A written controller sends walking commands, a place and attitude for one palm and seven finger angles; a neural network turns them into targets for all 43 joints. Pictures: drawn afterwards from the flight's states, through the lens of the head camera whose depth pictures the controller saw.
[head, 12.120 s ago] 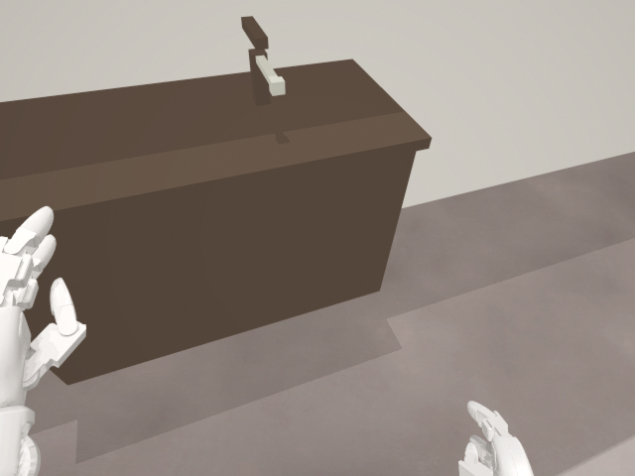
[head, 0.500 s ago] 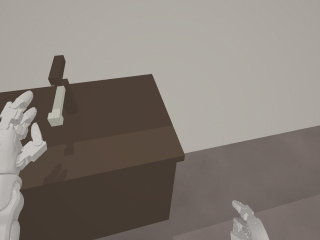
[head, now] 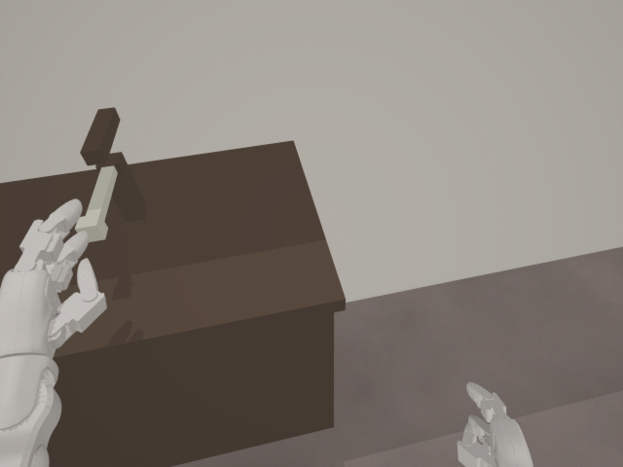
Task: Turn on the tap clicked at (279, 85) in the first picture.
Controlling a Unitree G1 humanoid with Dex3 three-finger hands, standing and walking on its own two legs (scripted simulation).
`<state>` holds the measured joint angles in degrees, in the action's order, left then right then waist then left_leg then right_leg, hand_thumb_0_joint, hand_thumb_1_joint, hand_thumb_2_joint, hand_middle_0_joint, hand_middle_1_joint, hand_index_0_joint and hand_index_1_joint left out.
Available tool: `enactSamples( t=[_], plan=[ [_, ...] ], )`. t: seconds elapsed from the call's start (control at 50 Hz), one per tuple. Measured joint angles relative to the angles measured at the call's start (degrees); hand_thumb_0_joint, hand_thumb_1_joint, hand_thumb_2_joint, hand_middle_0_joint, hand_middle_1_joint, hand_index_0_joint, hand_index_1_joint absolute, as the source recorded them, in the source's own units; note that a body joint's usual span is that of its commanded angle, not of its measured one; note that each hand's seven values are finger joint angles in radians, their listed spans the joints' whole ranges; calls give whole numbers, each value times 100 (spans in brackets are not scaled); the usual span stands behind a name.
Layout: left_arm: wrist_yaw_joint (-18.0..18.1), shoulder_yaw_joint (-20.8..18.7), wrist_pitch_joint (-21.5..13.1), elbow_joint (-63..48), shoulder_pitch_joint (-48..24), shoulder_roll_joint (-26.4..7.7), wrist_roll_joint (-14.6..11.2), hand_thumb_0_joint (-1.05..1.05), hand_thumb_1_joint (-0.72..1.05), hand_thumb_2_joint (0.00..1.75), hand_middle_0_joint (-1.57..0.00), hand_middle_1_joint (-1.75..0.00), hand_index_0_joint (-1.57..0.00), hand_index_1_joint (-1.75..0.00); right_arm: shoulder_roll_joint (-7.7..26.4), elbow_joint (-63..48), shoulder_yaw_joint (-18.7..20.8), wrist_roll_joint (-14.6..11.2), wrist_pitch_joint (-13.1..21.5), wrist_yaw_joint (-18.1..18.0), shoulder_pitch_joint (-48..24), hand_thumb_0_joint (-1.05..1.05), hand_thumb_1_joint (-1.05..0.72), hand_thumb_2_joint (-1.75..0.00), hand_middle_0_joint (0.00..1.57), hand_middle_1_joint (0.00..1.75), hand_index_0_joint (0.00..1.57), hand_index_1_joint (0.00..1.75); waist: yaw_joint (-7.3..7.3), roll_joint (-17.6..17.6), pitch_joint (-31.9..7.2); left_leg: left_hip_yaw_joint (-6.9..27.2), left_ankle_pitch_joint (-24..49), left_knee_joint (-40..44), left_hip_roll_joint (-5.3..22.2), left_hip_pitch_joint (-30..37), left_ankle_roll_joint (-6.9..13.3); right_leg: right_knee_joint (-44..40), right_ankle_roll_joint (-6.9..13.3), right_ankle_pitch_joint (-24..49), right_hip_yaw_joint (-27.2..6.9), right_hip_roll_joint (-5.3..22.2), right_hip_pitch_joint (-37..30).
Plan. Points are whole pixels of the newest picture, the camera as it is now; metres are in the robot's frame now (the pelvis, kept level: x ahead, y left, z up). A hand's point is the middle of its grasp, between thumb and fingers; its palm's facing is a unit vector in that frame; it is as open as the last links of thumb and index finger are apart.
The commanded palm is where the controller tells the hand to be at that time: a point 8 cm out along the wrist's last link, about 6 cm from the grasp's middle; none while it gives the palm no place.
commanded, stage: turn the palm inward beside the body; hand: left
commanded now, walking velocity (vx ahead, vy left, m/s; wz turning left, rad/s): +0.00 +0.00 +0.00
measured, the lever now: (92, 228) +0.37 +0.35 +0.12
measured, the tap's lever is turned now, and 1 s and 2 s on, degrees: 0 0 0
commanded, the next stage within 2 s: reach beside the lever's end, fingers flat in 1.48 s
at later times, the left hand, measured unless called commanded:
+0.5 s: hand (88, 298) +0.23 +0.26 +0.17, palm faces +0.45 -0.87 -0.22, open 7.4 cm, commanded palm +0.18 +0.29 +0.18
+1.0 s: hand (80, 353) +0.18 +0.24 +0.15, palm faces +0.48 -0.87 -0.14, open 7.4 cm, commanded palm +0.13 +0.28 +0.17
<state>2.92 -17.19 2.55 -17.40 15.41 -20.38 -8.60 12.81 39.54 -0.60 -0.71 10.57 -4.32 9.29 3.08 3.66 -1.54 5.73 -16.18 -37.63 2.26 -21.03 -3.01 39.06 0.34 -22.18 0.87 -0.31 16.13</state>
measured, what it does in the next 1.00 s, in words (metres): stands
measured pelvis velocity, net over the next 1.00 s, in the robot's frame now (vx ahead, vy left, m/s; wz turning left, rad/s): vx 0.00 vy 0.01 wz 0.02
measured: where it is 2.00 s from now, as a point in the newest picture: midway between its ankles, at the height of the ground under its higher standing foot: outside the picture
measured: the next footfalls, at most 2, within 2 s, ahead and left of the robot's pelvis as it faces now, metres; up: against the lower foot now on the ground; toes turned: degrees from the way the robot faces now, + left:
none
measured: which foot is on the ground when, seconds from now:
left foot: down 0.00-1.00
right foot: down 0.00-1.00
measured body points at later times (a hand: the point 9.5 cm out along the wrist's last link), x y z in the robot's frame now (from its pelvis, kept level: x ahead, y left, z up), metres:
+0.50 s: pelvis +0.04 +0.01 +0.00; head +0.03 +0.00 +0.45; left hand +0.20 +0.30 +0.18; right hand +0.25 -0.19 -0.07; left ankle +0.05 +0.17 -0.72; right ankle -0.01 -0.11 -0.72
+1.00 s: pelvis +0.00 +0.01 +0.00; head -0.03 -0.01 +0.45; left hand +0.15 +0.29 +0.16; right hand +0.20 -0.20 -0.07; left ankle +0.05 +0.17 -0.72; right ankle -0.01 -0.11 -0.72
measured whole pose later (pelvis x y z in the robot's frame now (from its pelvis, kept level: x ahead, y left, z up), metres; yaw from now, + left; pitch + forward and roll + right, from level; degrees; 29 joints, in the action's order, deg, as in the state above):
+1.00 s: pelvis +0.00 +0.01 +0.00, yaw +1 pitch -2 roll +0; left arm 9.5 -13.5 9.3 -31.7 28.6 -13.3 -12.5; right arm 12.9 38.3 -2.4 -2.0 16.2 -6.0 12.3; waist 4.8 3.0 -3.4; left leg 6.5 -16.6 -38.3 1.3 -20.1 -3.2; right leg 38.9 -0.2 -22.7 1.8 0.7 14.2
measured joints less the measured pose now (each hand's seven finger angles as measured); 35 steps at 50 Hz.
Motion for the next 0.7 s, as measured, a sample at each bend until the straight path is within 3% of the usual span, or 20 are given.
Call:
enactSamples(
  t=[0.06, 0.12, 0.2, 0.3, 0.44, 0.56, 0.7],
  plan=[
    [139, -174, -352, -398, 408, 67, -58, 2, 89, 89, -21, -31, -21, -30, -27, -51, 51, 27, 68, 53, 180, 1, -91, -90, 20, 30, 20, 30, 40, -158, -97, -37, -112, -7, 23, 10, -75, -13, 15, -97, -32, -14, -9],
    [239, -355, -440, -673, 652, 111, -24, 2, 89, 89, -21, -31, -21, -30, 28, -100, 88, 41, 123, 102, 343, 1, -91, -90, 20, 30, 20, 30, 105, -249, -170, -33, -230, -52, 11, 19, -108, -18, 15, -200, -22, 2, -52],
    [166, -365, -204, -874, 851, 260, -76, 2, 90, 89, -21, -30, -21, -30, 155, -162, 127, 12, 190, 81, 412, 1, -91, -90, 20, 30, 20, 30, 168, -210, -206, -19, -348, -110, -48, 31, -68, -47, -28, -290, 3, 60, -123],
    [28, -31, -5, -1076, 1033, 419, -104, 2, 90, 90, -20, -30, -21, -30, 157, -250, 131, 14, 279, 16, 323, 1, -91, -90, 20, 30, 20, 30, 199, -178, -237, -49, -385, -108, -125, 2, -13, -54, -86, -332, -16, 142, -99],
    [251, 81, -79, -1363, 1196, 445, -104, 2, 90, 89, -21, -31, -21, -30, -62, -349, 54, 21, 292, 80, 230, 1, -91, -90, 20, 30, 20, 30, 197, -204, -337, -83, -384, -109, -130, -21, -5, -65, -105, -318, -42, 153, -72],
    [358, 23, 258, -1247, 1074, 559, -207, 2, 90, 89, -21, -30, -21, -30, -112, -308, -63, -44, 195, 16, 231, 1, -91, -90, 20, 30, 20, 30, 236, -164, -330, -47, -308, -80, -135, 45, 2, -109, -106, -245, -8, 153, -157],
    [439, 321, 477, -1309, 1111, 638, -130, 2, 90, 90, -20, -30, -21, -30, -86, -258, -147, -36, 290, -62, 226, 1, -91, -90, 20, 30, 20, 30, 212, -165, -210, -4, -153, -32, -132, 61, -9, -113, -96, -125, 29, 144, -164]
  ],
)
